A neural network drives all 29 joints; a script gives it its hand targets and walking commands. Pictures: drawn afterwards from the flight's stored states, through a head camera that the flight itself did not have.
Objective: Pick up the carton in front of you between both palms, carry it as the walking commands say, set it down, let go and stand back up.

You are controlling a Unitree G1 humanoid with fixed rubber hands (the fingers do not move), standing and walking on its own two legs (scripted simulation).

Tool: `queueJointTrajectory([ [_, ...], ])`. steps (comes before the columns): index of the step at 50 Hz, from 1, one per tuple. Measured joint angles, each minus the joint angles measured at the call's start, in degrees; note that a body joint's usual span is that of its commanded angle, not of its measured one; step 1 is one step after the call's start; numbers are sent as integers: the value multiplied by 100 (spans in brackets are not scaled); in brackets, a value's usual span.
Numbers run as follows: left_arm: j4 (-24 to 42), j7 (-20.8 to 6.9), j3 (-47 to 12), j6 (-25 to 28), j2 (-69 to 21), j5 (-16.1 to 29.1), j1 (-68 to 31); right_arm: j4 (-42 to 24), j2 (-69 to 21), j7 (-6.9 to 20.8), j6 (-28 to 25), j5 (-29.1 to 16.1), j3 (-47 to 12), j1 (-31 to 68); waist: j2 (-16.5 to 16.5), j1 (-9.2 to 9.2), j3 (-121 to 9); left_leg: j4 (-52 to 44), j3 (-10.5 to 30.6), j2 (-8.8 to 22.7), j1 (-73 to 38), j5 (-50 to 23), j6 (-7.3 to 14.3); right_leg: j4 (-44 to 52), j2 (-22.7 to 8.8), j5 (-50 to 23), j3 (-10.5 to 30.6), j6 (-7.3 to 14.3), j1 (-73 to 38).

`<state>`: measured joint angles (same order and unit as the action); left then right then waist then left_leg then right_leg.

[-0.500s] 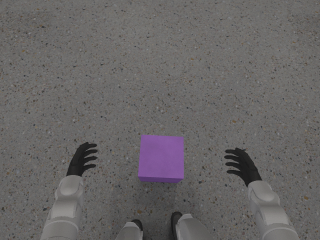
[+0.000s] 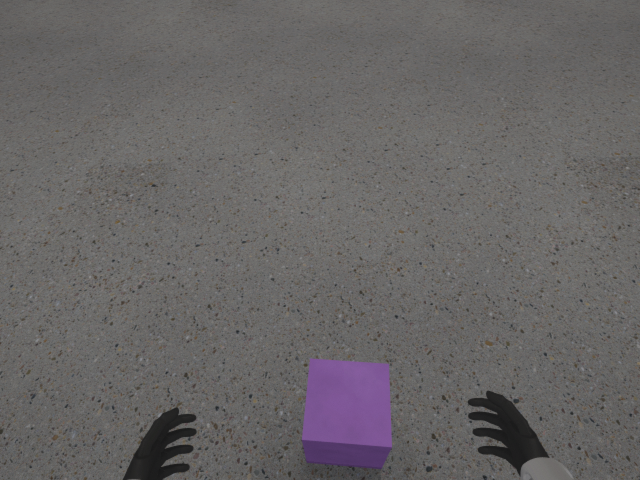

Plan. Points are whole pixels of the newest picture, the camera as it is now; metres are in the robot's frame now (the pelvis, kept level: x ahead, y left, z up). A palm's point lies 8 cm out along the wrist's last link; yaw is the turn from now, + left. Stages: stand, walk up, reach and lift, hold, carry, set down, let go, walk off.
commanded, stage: let go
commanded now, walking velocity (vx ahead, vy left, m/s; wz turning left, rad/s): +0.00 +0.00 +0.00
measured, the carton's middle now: (346, 415) +0.39 -0.05 -0.65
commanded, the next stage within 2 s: stand in 0.26 s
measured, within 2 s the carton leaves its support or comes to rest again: neither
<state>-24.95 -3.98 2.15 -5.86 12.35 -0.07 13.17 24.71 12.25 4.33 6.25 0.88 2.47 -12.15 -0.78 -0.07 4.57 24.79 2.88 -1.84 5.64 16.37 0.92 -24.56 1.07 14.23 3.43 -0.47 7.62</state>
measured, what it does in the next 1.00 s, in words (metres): stands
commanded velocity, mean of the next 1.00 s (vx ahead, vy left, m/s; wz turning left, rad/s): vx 0.00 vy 0.00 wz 0.00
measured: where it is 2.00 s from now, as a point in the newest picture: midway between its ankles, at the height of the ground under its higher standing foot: outside the picture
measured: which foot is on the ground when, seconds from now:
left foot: down 0.00-1.00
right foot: down 0.00-1.00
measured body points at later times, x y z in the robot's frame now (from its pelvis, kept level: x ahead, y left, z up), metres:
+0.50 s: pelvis +0.00 -0.01 -0.01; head +0.01 -0.02 +0.44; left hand +0.14 +0.28 -0.09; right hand +0.15 -0.30 -0.10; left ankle -0.03 +0.11 -0.74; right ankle -0.01 -0.13 -0.74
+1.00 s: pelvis +0.01 -0.02 +0.00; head +0.01 -0.02 +0.45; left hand +0.13 +0.29 -0.10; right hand +0.14 -0.31 -0.11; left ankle -0.03 +0.11 -0.74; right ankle -0.01 -0.13 -0.74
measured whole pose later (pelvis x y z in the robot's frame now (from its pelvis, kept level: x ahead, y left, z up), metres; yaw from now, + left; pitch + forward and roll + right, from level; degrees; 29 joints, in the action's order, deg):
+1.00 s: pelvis +0.01 -0.02 +0.00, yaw +1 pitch -1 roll +0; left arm -49.5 1.3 1.6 -0.1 19.5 -1.6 9.1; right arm 48.9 20.4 -1.6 -0.3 1.9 1.0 -9.3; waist -1.0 -0.4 0.6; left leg 24.1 4.2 -1.0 6.3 16.5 -0.3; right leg -24.7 1.8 15.0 2.1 0.8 8.4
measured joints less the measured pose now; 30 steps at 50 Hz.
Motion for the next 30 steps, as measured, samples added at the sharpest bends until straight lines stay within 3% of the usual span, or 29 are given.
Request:
queueJointTrajectory([
  [6, 62, -19, -5, -172, -30, -50, -69, -38, -30, 7, 167, 40, 32, 19, 20, -16, 160, 44, 26, 19, -190, 31, -21, -38, 20, 32, -28, 22, -198],
  [13, -124, 164, -33, -42, -1, -7, -13, -312, 46, -254, 627, 54, -84, 3, 84, 8, 93, 217, -14, 59, -146, 128, -67, -297, 72, 150, 4, 67, -95],
  [20, -1052, 441, 23, 320, 377, -267, -95, 795, 426, -508, -201, 154, 17, 92, -18, 5, -351, 500, 38, 88, 422, 231, -101, -485, 111, 212, -56, 87, 416],
  [30, -1680, 499, 70, 525, 708, -223, -174, 1658, 746, -542, -536, 144, 2, 103, -81, -10, -411, 383, 91, 66, 419, 214, -109, -427, 83, 249, -106, 107, 422],
])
